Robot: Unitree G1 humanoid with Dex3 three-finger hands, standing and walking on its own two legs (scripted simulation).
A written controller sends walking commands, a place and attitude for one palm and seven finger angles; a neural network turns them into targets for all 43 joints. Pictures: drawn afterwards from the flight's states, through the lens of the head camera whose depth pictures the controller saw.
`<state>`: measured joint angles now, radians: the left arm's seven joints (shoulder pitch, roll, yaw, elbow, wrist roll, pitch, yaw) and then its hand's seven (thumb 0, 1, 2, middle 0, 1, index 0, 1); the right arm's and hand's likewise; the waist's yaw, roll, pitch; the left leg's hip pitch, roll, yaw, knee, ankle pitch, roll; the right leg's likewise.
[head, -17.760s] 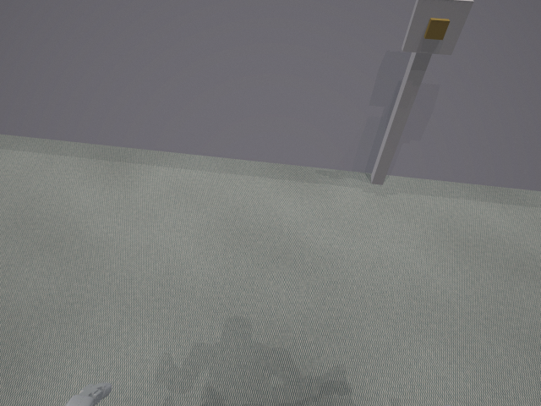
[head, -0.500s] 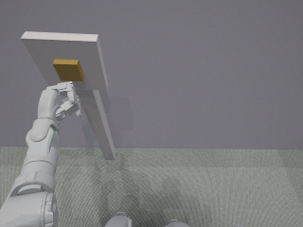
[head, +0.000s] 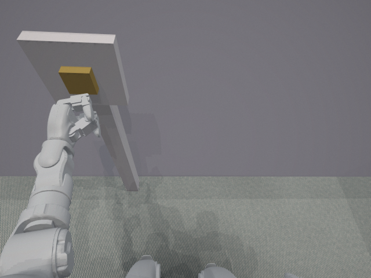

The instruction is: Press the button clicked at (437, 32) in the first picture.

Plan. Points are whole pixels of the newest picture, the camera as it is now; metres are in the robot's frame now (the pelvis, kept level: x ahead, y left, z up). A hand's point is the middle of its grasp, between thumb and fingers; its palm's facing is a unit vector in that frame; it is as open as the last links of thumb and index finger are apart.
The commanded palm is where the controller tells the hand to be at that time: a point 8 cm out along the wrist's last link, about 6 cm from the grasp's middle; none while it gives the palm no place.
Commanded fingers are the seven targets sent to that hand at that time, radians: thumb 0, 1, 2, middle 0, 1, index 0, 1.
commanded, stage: aim a knuckle at the button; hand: left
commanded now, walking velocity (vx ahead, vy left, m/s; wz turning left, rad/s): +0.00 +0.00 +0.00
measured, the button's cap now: (80, 79) +0.52 +0.23 +0.10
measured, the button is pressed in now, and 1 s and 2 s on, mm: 0 5 8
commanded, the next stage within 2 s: press the button with the knuckle in 0.26 s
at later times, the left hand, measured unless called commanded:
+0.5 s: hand (93, 119) +0.44 +0.20 +0.06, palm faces +0.03 -1.00 -0.01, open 3.1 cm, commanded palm +0.42 +0.25 +0.07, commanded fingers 0.00 0.90 0.90 -1.30 -1.50 -1.30 -1.50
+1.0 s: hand (94, 107) +0.47 +0.20 +0.07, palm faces +0.03 -1.00 -0.01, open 2.8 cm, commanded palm +0.46 +0.24 +0.07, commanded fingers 0.00 0.90 0.90 -1.30 -1.50 -1.30 -1.50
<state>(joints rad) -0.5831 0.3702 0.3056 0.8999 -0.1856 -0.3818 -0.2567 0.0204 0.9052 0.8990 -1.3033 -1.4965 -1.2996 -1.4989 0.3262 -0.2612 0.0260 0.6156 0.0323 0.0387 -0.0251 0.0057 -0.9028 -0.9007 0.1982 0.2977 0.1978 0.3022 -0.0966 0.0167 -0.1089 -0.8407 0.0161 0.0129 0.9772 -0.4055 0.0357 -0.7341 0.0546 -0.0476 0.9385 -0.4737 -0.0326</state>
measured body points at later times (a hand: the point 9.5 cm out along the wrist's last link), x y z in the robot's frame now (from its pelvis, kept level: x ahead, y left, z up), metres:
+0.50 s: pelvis +0.00 +0.00 +0.00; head +0.09 +0.01 +0.44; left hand +0.43 +0.25 +0.07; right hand +0.08 -0.27 -0.11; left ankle +0.04 +0.09 -0.68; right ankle -0.01 -0.10 -0.68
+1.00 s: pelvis +0.00 -0.01 -0.01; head +0.10 +0.01 +0.43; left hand +0.46 +0.25 +0.07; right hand +0.03 -0.27 -0.12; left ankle +0.04 +0.09 -0.68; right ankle -0.01 -0.10 -0.68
